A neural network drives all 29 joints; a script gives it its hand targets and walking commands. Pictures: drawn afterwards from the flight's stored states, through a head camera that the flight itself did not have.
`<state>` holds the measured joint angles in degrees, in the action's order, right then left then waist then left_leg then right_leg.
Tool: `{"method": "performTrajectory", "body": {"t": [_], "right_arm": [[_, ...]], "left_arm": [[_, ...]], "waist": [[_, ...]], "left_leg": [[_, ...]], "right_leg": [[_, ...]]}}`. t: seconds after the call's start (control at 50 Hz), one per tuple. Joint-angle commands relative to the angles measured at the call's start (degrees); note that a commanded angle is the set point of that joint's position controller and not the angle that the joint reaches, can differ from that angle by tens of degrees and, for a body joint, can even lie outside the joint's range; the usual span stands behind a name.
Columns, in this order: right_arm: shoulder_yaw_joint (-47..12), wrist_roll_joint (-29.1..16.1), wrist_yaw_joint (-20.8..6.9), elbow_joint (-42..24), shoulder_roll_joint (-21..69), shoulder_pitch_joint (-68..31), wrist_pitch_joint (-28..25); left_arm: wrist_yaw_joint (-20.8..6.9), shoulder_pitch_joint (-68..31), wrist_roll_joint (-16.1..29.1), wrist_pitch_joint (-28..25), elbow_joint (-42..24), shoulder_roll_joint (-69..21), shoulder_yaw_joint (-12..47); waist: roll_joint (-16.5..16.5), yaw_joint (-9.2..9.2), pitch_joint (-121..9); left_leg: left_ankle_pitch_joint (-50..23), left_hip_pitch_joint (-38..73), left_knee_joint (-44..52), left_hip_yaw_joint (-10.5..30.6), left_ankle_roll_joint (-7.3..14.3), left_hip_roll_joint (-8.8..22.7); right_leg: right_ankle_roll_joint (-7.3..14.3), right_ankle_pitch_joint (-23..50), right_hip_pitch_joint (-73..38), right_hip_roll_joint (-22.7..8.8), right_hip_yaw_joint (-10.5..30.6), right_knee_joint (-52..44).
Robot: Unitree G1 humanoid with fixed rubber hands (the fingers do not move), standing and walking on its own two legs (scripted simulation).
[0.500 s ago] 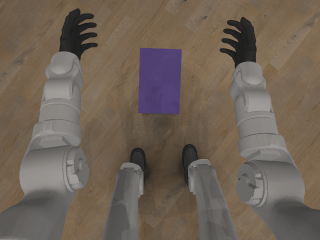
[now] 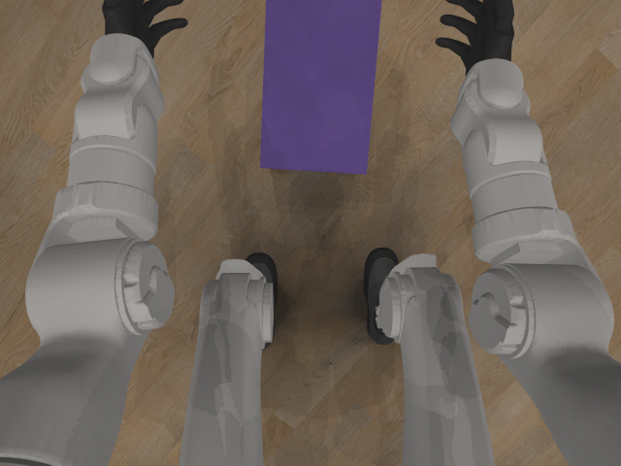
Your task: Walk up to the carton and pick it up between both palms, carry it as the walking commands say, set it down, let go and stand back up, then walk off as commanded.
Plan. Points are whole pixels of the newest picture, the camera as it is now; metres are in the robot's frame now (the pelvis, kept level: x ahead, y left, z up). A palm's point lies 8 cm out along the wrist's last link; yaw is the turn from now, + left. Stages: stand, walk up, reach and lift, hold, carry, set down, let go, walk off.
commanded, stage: reach and lift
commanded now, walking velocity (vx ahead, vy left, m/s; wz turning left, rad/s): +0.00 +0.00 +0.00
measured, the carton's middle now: (316, 94) +0.53 -0.02 -0.43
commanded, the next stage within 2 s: none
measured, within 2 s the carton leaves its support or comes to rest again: neither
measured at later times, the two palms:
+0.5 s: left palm (183, 78) +0.53 +0.17 -0.29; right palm (442, 91) +0.50 -0.18 -0.29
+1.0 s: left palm (203, 87) +0.53 +0.16 -0.35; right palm (435, 95) +0.50 -0.19 -0.34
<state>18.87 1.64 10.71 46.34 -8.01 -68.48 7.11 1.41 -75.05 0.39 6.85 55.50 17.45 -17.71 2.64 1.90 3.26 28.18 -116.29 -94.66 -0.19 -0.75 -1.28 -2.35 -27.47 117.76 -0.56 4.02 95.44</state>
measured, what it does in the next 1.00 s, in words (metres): lowers itself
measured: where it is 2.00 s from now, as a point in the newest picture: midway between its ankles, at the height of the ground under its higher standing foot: (320, 314)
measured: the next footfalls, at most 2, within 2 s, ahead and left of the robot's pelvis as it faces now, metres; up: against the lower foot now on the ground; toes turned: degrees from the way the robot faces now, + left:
none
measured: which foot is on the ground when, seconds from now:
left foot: down 0.00-1.00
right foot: down 0.00-1.00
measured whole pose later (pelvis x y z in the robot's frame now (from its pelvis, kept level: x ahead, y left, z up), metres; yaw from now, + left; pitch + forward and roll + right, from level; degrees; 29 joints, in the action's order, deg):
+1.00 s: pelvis -0.03 +0.00 -0.14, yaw -2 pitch +37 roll +0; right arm 6.4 -11.8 7.4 66.4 -17.8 -86.7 1.7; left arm 2.5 -88.4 8.4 2.4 67.7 22.9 -9.9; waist 2.2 2.3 26.2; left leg 32.5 -128.6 -124.0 0.9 -1.0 -1.1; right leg -3.8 -30.9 129.4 1.2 3.9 123.2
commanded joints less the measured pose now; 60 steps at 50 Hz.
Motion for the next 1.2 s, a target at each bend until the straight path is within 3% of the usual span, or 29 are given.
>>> {"method": "performTrajectory", "body": {"t": [0.0,0.08,0.1,0.14,0.16,0.22,0.24,0.26,0.28,0.32,0.36,0.4,0.46,0.52,0.54,0.64,0.66,0.68,0.72,0.74,0.76,0.78,0.88,0.9,0.94,1.0,1.08,1.1,1.18], "right_arm": [[-2.0,-3.7,-0.1,-9.4,-5.7,-17.0,-2.1],[-3.3,-6.9,-0.3,-9.9,-10.3,-21.9,-3.2],[-2.5,-5.4,0.7,-8.0,-15.2,-21.1,-3.1],[-5.0,-6.2,0.9,-2.5,-9.8,-17.7,-3.1],[-6.0,-7.4,0.3,3.7,-8.1,-16.4,-2.6],[-5.6,-7.9,0.3,-4.4,-13.9,-26.2,-4.1],[-4.6,-8.2,0.7,-2.8,-14.5,-25.1,-3.8],[-6.8,-8.5,0.1,6.1,-12.7,-25.1,-3.2],[-7.8,-9.4,0.2,-4.0,-14.5,-27.6,-3.7],[-8.2,-12.3,-0.3,1.5,-11.8,-26.0,-3.3],[-9.1,-11.5,-1.0,7.8,-11.6,-25.8,-2.9],[-8.3,-9.4,-1.3,7.3,-12.6,-28.5,-4.4],[-8.3,-9.9,-1.0,8.3,-16.2,-29.2,-4.8],[-8.8,-10.9,-2.0,8.5,-15.5,-29.5,-5.7],[-8.0,-9.8,-2.2,15.6,-17.4,-27.9,-5.4],[-12.5,-14.8,-2.8,11.5,-13.1,-32.3,-5.8],[-11.9,-14.8,-2.7,17.4,-15.2,-29.3,-5.6],[-13.4,-15.5,-3.3,18.3,-11.8,-29.2,-6.0],[-11.4,-14.2,-2.7,12.5,-15.0,-32.5,-6.9],[-14.4,-15.1,-3.1,12.2,-14.3,-34.0,-6.8],[-14.3,-17.5,-2.8,11.0,-14.5,-35.5,-6.6],[-15.5,-16.4,-3.2,13.5,-11.3,-34.4,-6.6],[-10.9,-13.7,-3.0,14.5,-14.9,-29.8,-6.8],[-10.9,-14.6,-3.1,18.3,-14.2,-27.3,-6.6],[-10.2,-13.5,-3.1,17.7,-13.8,-28.9,-6.2],[-11.4,-13.9,-2.8,12.5,-12.7,-32.2,-7.7],[-12.5,-13.4,-3.5,12.5,-11.9,-31.9,-7.1],[-12.8,-14.9,-3.8,15.7,-10.8,-31.3,-6.3],[-14.0,-13.9,-3.6,13.1,-9.1,-32.3,-7.1]], "left_arm": [[0.3,-16.4,3.3,-1.7,-7.3,5.8,6.6],[1.9,-19.9,1.7,-2.7,-8.9,10.8,6.0],[2.8,-22.5,3.0,-1.8,-6.9,13.4,6.9],[2.7,-20.0,3.1,-3.3,-4.1,9.8,8.2],[2.2,-21.3,5.6,-3.0,-0.2,9.1,11.3],[3.2,-26.4,5.5,-3.1,-5.8,11.7,9.1],[3.0,-24.0,5.7,-1.9,-0.8,7.6,12.1],[3.3,-24.0,6.3,-2.5,2.6,10.5,11.8],[3.6,-25.4,5.4,-3.2,-5.6,16.0,8.7],[3.4,-21.9,6.2,-2.4,7.1,12.8,10.7],[2.8,-26.1,6.1,-3.6,3.7,13.6,10.3],[2.4,-28.7,7.7,-4.1,4.8,12.3,11.5],[2.7,-28.8,6.6,-4.3,5.8,15.0,11.0],[2.2,-31.1,8.2,-4.6,6.3,11.5,16.1],[2.2,-29.8,8.0,-4.4,11.5,14.9,13.5],[2.0,-33.2,8.2,-5.7,3.9,15.6,15.0],[1.9,-33.0,9.6,-5.1,9.4,12.7,17.0],[1.8,-32.5,8.9,-5.6,8.6,13.4,15.5],[1.9,-30.9,6.9,-5.8,9.2,16.2,12.0],[1.7,-32.5,9.5,-5.7,9.6,12.4,14.8],[1.6,-32.8,8.3,-5.8,9.1,13.9,14.5],[1.7,-32.1,7.4,-6.5,9.4,15.9,12.3],[0.9,-30.8,9.8,-5.6,7.9,11.5,15.4],[0.8,-28.1,8.6,-5.5,11.8,11.8,15.0],[0.5,-30.8,9.1,-5.4,9.5,13.1,15.3],[0.8,-29.4,8.4,-6.1,9.4,12.3,14.2],[0.4,-31.0,8.2,-6.0,10.0,10.6,14.9],[0.4,-29.4,6.6,-5.8,12.3,11.5,14.3],[-0.2,-30.9,9.8,-5.8,10.0,6.1,16.4]], "waist": [[-4.1,1.35,-65.1],[-5.0,-2.50,-67.5],[-3.9,3.76,-71.9],[-7.4,-0.07,-65.7],[-7.3,2.78,-63.7],[-4.1,0.32,-60.7],[-10.1,1.52,-66.9],[-4.8,0.08,-60.6],[0.2,-1.44,-67.6],[-4.3,-0.69,-57.8],[-5.3,-1.60,-55.1],[-1.7,1.54,-50.4],[-5.0,-0.95,-50.2],[-8.4,1.96,-50.0],[-3.5,3.98,-43.6],[-4.6,-0.75,-52.7],[-5.6,3.48,-49.6],[-5.8,-1.09,-45.3],[-1.4,-2.86,-46.9],[-2.8,-0.31,-45.6],[-5.9,-4.62,-48.8],[-0.3,-4.18,-49.0],[-4.9,0.80,-44.9],[-6.6,-1.90,-41.4],[-2.9,1.87,-43.0],[-2.2,-0.91,-42.7],[-3.1,0.86,-44.2],[-5.1,-3.85,-42.1],[-2.1,1.68,-43.9]], "left_leg": [[-17.2,30.2,0.6,-2.7,-1.1,-3.6],[-18.7,30.5,-4.6,-2.6,-0.7,-2.7],[-21.0,35.3,-6.5,0.2,-0.2,-2.0],[-19.0,32.2,-7.5,-1.3,-0.5,-2.5],[-16.3,32.8,-9.0,-1.3,-0.4,-2.8],[-14.4,27.6,-11.3,-1.2,-0.2,-2.0],[-17.1,31.8,-12.2,-2.2,-1.2,-1.9],[-12.0,26.6,-11.7,-2.7,-1.3,-2.5],[-13.7,29.0,-12.5,-2.0,-0.2,-2.1],[-8.9,25.0,-13.7,-0.4,0.6,-1.1],[-7.9,22.5,-14.4,-2.3,-0.7,-1.7],[-8.7,17.5,-16.0,-1.8,-0.3,-1.4],[-8.6,19.6,-18.3,-2.2,-1.4,-1.0],[-9.6,22.7,-18.2,-1.0,-1.5,-0.6],[-5.6,17.4,-19.2,0.2,-0.8,-0.2],[-12.9,21.8,-22.0,0.4,-0.8,0.5],[-10.3,22.5,-22.5,-0.7,-1.3,0.9],[-9.8,17.8,-21.4,0.3,-0.8,0.2],[-11.9,17.7,-23.1,-0.2,0.1,0.5],[-13.3,17.8,-24.7,-0.5,-0.6,0.5],[-16.2,20.3,-25.1,-0.4,-0.7,1.2],[-14.8,15.6,-24.1,-0.8,-0.2,0.4],[-11.1,16.5,-23.2,-0.8,-0.9,0.1],[-10.7,15.8,-22.9,-2.3,-1.5,0.3],[-8.2,15.8,-23.0,-0.3,-0.7,0.5],[-12.4,13.5,-23.7,0.5,0.3,-0.1],[-13.7,16.0,-23.0,-0.3,-0.4,0.1],[-11.2,16.7,-21.8,-0.4,-0.5,0.2],[-10.8,15.6,-22.8,0.1,-0.4,-0.3]], "right_leg": [[-1.6,19.0,-35.8,5.8,-9.3,-1.6],[-1.6,19.3,-31.7,4.9,-9.2,4.3],[-2.4,21.0,-30.9,4.9,-10.7,5.9],[-1.4,18.3,-27.0,4.8,-9.1,6.1],[-1.0,14.8,-25.4,5.1,-10.0,6.7],[-0.8,13.4,-23.1,4.6,-9.1,9.3],[-0.4,17.6,-31.2,5.0,-8.7,10.0],[-1.1,13.7,-30.1,4.8,-9.2,10.5],[-1.5,16.2,-34.1,4.7,-10.3,12.1],[-1.4,10.7,-25.4,4.2,-9.2,12.9],[-0.8,11.3,-27.5,3.9,-7.8,13.5],[-1.6,11.4,-26.9,3.9,-8.6,14.8],[-1.7,11.0,-23.5,3.5,-7.6,17.0],[-1.4,11.9,-21.4,4.0,-9.2,18.7],[-1.1,8.9,-17.7,2.9,-9.8,19.7],[-1.4,14.9,-21.1,2.7,-7.6,22.3],[-1.9,13.0,-20.1,3.1,-8.2,21.7],[-0.7,12.9,-20.5,2.6,-7.0,22.6],[-2.2,13.2,-19.6,3.0,-7.3,23.1],[-1.2,14.2,-19.6,3.6,-5.9,22.7],[-1.7,16.5,-20.0,2.6,-5.4,22.7],[-2.2,17.8,-22.7,3.1,-7.1,23.8],[-1.4,14.1,-20.5,3.1,-6.9,22.5],[-1.3,12.6,-17.4,3.5,-6.8,21.3],[-1.2,11.1,-16.9,2.7,-7.9,23.0],[-1.9,14.3,-16.5,3.5,-7.3,23.0],[-1.7,16.5,-19.5,3.7,-8.1,23.1],[-1.7,12.8,-16.8,3.5,-7.5,23.0],[-1.8,14.0,-18.9,4.0,-7.5,22.1]]}}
